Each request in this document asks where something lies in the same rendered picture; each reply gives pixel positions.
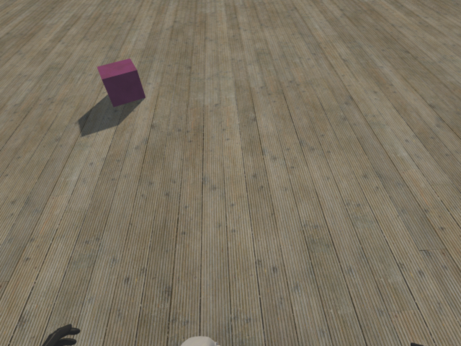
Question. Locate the carton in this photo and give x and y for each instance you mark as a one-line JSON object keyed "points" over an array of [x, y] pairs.
{"points": [[122, 82]]}

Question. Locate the robot left hand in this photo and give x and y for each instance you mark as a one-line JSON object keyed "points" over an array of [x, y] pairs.
{"points": [[54, 339]]}

